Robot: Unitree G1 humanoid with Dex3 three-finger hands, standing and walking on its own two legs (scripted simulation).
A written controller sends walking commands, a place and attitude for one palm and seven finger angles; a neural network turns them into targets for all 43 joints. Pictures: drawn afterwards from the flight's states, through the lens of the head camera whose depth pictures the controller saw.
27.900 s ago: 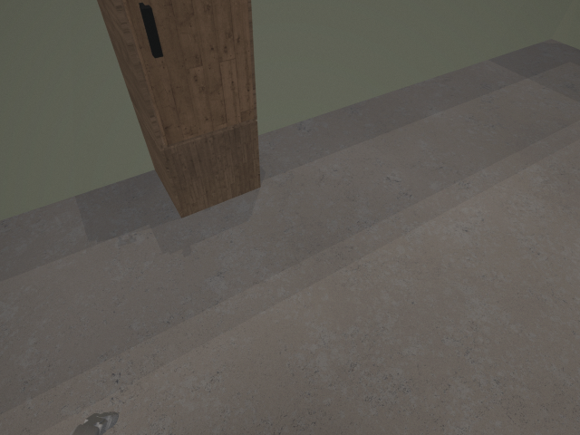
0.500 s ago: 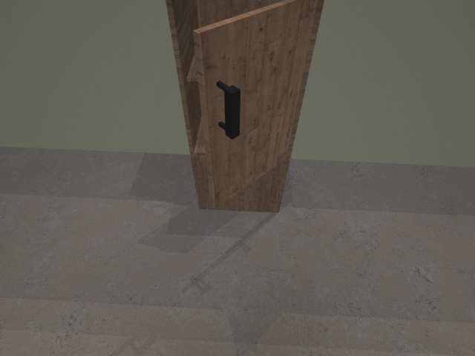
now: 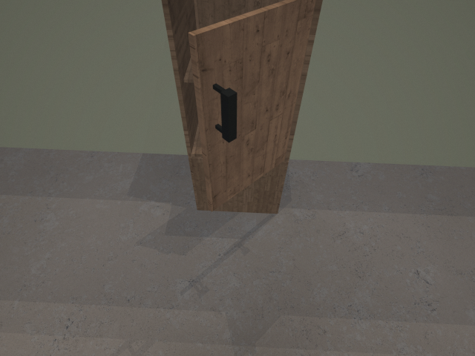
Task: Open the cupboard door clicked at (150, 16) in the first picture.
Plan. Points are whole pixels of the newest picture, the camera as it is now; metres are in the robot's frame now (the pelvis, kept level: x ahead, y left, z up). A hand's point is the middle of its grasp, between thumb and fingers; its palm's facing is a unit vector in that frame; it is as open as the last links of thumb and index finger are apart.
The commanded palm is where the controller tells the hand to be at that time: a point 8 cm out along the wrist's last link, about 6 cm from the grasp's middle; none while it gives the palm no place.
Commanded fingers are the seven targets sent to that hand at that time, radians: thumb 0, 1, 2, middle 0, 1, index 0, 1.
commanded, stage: walk to a spot facing it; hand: left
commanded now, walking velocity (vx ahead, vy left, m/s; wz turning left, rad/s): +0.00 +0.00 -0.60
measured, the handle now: (223, 112) +0.62 +0.07 +0.06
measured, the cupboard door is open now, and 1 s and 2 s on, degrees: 45 45 45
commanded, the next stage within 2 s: none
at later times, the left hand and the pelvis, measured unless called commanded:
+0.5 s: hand out of the picture +0.07 +0.16 -0.17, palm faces -0.16 -0.94 -0.30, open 7.4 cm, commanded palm none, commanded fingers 0.00 0.90 0.90 -0.20 -0.30 -0.20 -0.30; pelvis -0.02 -0.04 -0.01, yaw -14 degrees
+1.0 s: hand (159, 344) +0.17 +0.17 -0.18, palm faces -0.43 -0.87 -0.22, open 7.4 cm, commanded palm none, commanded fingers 0.00 0.90 0.90 -0.20 -0.30 -0.20 -0.30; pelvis +0.01 +0.01 -0.01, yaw -31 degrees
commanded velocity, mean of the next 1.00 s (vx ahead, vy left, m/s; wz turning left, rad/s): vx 0.00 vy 0.00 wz -0.60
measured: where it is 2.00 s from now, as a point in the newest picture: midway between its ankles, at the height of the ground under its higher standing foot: outside the picture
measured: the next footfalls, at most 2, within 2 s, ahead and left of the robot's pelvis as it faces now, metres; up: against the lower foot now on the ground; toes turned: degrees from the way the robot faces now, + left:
left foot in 0.88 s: +0.10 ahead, +0.10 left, +0.00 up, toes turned -29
right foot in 1.26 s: -0.05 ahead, -0.14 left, +0.00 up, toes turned -46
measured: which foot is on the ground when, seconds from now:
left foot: down 0.00-0.38, up 0.40-0.86, down 0.88-1.00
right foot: down 0.00-0.88, up 0.90-1.00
